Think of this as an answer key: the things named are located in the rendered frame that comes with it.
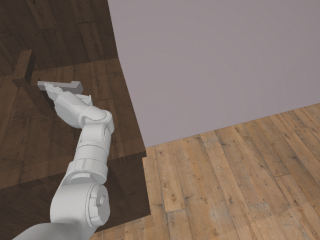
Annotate robot left hand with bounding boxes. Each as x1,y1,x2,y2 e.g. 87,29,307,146
44,83,93,129

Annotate left robot upper arm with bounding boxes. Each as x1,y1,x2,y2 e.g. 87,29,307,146
12,182,110,240

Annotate counter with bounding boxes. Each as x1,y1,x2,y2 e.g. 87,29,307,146
0,0,151,240

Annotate tap lever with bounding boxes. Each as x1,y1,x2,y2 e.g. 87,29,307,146
37,81,84,95

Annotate robot left forearm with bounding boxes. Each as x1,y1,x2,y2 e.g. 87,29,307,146
50,106,115,221

